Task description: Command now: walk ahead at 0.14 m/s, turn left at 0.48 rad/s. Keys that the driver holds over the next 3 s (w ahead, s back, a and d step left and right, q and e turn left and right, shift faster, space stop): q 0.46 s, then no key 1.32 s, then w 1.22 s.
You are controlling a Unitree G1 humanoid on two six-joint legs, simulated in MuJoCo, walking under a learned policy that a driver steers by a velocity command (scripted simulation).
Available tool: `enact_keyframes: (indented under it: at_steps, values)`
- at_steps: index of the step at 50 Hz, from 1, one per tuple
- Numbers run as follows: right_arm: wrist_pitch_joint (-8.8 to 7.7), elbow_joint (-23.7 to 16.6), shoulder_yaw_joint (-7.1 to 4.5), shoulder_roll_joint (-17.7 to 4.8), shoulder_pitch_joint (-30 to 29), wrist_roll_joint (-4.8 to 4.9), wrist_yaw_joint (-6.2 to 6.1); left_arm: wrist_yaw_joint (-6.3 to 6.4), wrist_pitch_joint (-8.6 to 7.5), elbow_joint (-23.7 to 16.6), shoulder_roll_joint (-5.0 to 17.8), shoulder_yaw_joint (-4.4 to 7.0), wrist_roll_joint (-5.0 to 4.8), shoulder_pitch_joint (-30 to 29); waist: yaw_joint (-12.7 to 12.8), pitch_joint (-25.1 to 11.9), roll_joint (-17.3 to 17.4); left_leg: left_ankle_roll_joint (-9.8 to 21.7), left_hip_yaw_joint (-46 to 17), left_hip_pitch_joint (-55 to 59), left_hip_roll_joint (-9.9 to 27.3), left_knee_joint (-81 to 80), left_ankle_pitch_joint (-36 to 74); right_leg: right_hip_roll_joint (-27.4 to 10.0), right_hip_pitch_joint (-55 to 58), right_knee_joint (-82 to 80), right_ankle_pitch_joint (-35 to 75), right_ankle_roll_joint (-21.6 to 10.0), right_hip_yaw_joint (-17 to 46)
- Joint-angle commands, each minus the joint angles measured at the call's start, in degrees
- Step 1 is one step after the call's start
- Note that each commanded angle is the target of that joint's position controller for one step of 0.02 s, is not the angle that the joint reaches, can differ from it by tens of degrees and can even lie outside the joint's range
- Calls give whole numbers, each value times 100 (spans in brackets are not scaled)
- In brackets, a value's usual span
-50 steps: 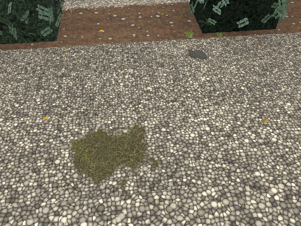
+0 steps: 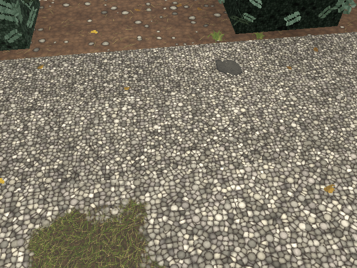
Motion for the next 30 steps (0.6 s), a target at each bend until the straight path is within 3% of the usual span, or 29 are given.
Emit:
enact_keyframes:
  at_steps: [1, 2, 3, 4, 6, 7, 8, 9, 10, 11, 12, 13, 14, 15, 16, 17, 19, 22, 26, 28, 29, 30]
  values:
    - [42, -460, -147, -566, -49, -18, -88, 96, -183, -428, 1168, 305, -306, -273, -228, 39, -458, -3, 45, 297, 200, -991, -1134, -1904, 273, 45, 4587, -1015, 385]
    - [74, -509, -101, -432, -155, 38, -92, 107, -143, -391, 1251, 370, -333, 23, -28, -2, -522, 1, 192, 303, 90, -1249, -1342, -2015, 740, 160, 4786, -1033, 488]
    - [33, -439, -77, -296, 119, 34, -81, 125, -94, -561, 1332, 405, -199, -83, -30, -209, -566, 36, 459, 792, -156, -930, -1137, -1980, 665, 435, 4997, -997, 364]
    - [33, -495, -114, -422, 62, 139, -115, 115, -53, -552, 1368, 436, -247, -264, -107, -150, -572, 67, 257, 705, -81, -1707, -1341, -2153, 894, 463, 4962, -914, 445]
    - [-100, -452, -228, -675, 204, 272, -197, 103, 28, -617, 1371, 427, -368, -380, -228, -491, -334, 457, 575, 1886, -597, -2820, 161, -1782, 706, 1271, 4827, -559, 200]
    - [-197, -450, -387, -1153, 546, 230, -370, 31, 54, -722, 1101, 348, -342, -102, -205, -1363, 232, 1172, -136, 3222, -265, -2691, 2663, -1357, 207, 2331, 3483, -112, -24]
    - [-213, -468, -577, -1828, 1276, 156, -530, 24, -40, -1185, 667, 201, -280, -73, -418, -2301, 1397, 2929, -2493, 5108, 1226, -2990, 4515, -301, -1741, 4014, -834, 669, 7]
    - [-269, -143, -587, -1709, 2064, -96, -513, -84, -91, -1509, 1044, 271, -423, -1222, -1086, -1984, 444, 3065, -3261, 5532, 1693, -3390, 4545, 150, -3144, 5151, -3273, 747, 1054]
    - [-400, 148, -715, -1751, 2225, -199, -523, -111, -62, -1771, 725, 155, -479, -1897, -1118, -1193, 116, 2575, -2615, 5131, 1532, -3293, 4328, -250, -3783, 5387, -3171, 651, 1709]
    - [-357, 141, -690, -1413, 1777, -46, -509, -22, -31, -1685, 1040, 232, -401, -1736, -860, -899, -12, 2359, -2177, 4680, 1321, -3335, 4064, -473, -3727, 5411, -2903, 646, 1799]
    - [-290, 25, -562, -1067, 1287, 109, -454, 71, 7, -1586, 1214, 293, -258, -1383, -462, -780, 27, 2261, -1915, 3964, 1137, -3486, 3807, -584, -3325, 5235, -2602, 621, 1829]
    - [-222, -135, -488, -891, 858, 193, -402, 128, 61, -1515, 1034, 233, -150, -1216, -165, -564, 56, 2121, -1697, 3084, 977, -3729, 3469, -694, -2780, 4919, -2210, 620, 1787]
    - [-134, -294, -464, -902, 658, 230, -364, 190, 110, -1540, 902, 201, -145, -1218, -28, -599, 6, 2003, -1503, 2619, 751, -3866, 3064, -641, -2333, 4643, -1772, 675, 1719]
    - [-78, -437, -452, -952, 610, 188, -353, 169, 166, -1532, 893, 190, -130, -1117, 17, -697, -26, 1968, -1425, 2388, 591, -3921, 2829, -499, -2097, 4523, -1374, 729, 1613]
    - [-89, -551, -492, -1104, 553, 149, -326, 135, 212, -1512, 845, 170, -184, -991, 68, -739, 103, 1942, -1326, 2175, 483, -3941, 2724, -392, -1894, 4463, -1040, 790, 1502]
    - [-122, -653, -537, -1249, 523, 116, -303, 107, 258, -1493, 880, 162, -237, -898, 75, -721, 143, 1906, -1296, 2011, 415, -3946, 2544, -336, -1784, 4327, -858, 860, 1432]
    - [-143, -823, -569, -1392, 579, 46, -290, 64, 362, -1562, 800, 85, -221, -893, -9, -728, 200, 1801, -1307, 1786, 280, -3781, 2097, -301, -1626, 4088, -720, 990, 1276]
    - [-137, -1037, -536, -1332, 861, 119, -248, 118, 403, -1677, 827, 21, -229, -1100, -314, -687, 379, 1838, -1990, 2124, 534, -3576, 1268, -332, -1740, 3448, -982, 1027, 1351]
    - [-44, -1298, -458, -1290, 924, 202, -247, 109, 354, -1708, 829, -44, -324, -1080, -568, -855, 419, 1843, -2600, 2651, 783, -3040, 1439, -225, -1829, 2447, -1045, 950, 1282]
    - [78, -1352, -385, -1294, 631, 271, -203, 26, 312, -1636, 761, -52, -455, -795, -360, -874, 253, 1709, -2547, 2260, 595, -2790, 1427, -66, -1147, 1308, -192, 760, 1084]
    - [148, -1283, -284, -1126, 614, 310, -134, -19, 271, -1636, 770, -48, -535, -712, -238, -848, 89, 1518, -2487, 1930, 458, -2670, 1157, -155, -643, 575, 812, 527, 1149]
    - [209, -1188, -173, -858, 937, 291, -88, 0, 202, -1722, 1067, 63, -533, -693, -291, -980, -181, 1055, -2205, 1550, 113, -2253, 229, -632, -21, 322, 2372, -13, 1560]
